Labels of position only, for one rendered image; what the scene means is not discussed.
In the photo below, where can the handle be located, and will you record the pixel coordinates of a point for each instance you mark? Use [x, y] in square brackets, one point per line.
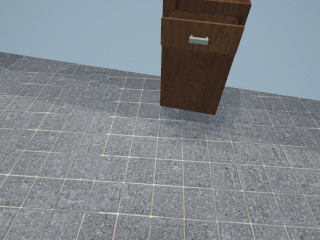
[198, 40]

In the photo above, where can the cabinet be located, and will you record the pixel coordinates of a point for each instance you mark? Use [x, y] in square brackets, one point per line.
[194, 80]

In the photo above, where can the drawer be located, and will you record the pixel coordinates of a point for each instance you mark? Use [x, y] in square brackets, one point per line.
[223, 32]

